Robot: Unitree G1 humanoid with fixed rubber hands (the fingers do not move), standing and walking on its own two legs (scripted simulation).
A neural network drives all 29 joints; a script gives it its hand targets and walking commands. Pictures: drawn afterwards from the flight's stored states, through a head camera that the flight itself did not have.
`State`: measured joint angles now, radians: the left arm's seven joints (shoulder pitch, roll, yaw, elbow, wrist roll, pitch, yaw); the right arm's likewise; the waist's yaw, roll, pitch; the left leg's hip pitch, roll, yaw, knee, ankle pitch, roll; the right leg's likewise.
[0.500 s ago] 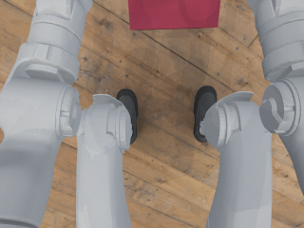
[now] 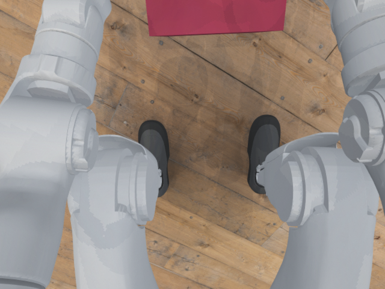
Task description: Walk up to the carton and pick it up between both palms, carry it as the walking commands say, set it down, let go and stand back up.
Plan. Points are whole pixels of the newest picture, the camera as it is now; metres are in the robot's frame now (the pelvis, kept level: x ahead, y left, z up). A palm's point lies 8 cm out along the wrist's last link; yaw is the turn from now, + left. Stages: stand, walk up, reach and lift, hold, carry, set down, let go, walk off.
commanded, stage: reach and lift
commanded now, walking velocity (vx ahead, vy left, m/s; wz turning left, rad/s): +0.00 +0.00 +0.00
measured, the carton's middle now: out of the picture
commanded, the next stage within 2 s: none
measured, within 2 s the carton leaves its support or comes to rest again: leaves its support in 1.52 s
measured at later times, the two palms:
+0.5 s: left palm out of the picture +0.54 +0.15 -0.23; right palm out of the picture +0.56 -0.15 -0.22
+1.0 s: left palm out of the picture +0.55 +0.14 -0.22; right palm out of the picture +0.55 -0.15 -0.22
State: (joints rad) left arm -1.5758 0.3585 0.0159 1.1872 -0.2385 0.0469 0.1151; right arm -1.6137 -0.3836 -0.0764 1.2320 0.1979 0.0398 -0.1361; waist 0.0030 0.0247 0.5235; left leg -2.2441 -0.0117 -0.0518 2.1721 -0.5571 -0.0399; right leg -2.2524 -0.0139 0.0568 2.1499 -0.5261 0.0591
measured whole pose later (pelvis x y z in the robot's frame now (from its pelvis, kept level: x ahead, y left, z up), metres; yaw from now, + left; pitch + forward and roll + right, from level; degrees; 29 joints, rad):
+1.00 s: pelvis +0.00 +0.00 -0.01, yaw +0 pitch +35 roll -1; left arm -1.60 0.33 0.07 1.17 -0.11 0.13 0.00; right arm -1.65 -0.31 -0.15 1.25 0.19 0.08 -0.10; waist 0.00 0.02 0.52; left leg -2.25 -0.01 -0.05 2.20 -0.58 -0.04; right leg -2.25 -0.01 0.06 2.18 -0.54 0.06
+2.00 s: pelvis -0.01 +0.00 -0.01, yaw +0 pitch +30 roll -1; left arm -1.60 0.32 0.02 0.99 -0.17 0.37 0.29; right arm -1.64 -0.17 -0.23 1.02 0.12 0.26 -0.39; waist 0.00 0.00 0.53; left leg -2.19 -0.03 -0.06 2.20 -0.54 -0.04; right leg -2.18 -0.01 0.06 2.18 -0.52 0.06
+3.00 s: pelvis -0.03 -0.01 +0.05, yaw +2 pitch +20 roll +0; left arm -1.50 0.22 0.11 0.86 -0.04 0.54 0.28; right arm -1.39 -0.07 -0.32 0.70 0.06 0.46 -0.44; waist -0.01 0.00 0.53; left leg -1.87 -0.05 -0.06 2.04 -0.52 -0.07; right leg -1.87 -0.01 0.07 2.05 -0.53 0.06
